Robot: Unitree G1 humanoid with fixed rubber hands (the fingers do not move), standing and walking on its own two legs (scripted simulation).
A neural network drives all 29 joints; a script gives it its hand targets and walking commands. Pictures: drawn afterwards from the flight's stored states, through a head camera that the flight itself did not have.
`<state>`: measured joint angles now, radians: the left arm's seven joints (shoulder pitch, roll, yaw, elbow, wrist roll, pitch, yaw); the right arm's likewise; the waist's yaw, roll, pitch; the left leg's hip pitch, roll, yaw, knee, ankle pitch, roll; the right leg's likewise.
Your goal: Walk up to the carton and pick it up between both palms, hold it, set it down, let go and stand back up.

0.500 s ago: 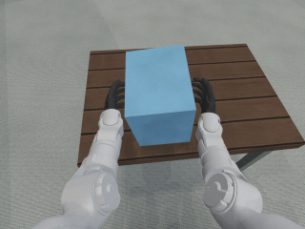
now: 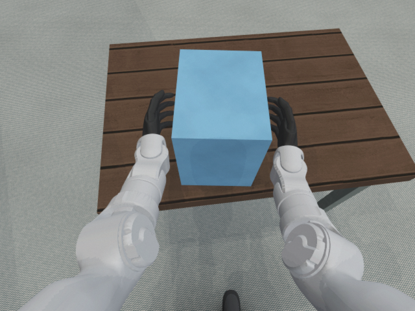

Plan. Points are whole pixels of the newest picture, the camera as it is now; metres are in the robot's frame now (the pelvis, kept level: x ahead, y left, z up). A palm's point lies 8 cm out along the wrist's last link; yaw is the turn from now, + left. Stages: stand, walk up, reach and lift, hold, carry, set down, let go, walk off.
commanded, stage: set down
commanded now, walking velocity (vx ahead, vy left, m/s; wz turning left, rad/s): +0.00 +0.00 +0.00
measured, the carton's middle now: (218, 123) +0.51 -0.05 -0.03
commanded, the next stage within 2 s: none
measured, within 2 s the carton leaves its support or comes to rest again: neither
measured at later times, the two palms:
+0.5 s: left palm (153, 132) +0.46 +0.09 +0.02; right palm (284, 140) +0.42 -0.17 +0.02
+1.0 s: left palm (153, 132) +0.46 +0.09 +0.02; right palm (283, 140) +0.42 -0.17 +0.02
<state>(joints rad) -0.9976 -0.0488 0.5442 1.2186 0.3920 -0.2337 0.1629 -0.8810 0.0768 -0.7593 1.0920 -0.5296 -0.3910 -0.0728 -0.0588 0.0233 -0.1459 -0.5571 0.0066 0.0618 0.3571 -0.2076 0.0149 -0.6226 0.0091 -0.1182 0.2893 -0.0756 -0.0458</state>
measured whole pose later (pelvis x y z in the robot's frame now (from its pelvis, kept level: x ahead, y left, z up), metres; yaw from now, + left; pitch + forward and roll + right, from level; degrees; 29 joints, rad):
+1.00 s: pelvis +0.01 +0.00 +0.00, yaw +1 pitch +21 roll +0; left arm -0.96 -0.10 0.65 1.10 0.51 -0.24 0.11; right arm -0.85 0.17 -0.86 0.94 -0.63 -0.38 -0.05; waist -0.07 0.01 -0.09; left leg -0.50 0.00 0.04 0.33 -0.21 0.01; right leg -0.56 0.01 -0.14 0.27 -0.09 -0.05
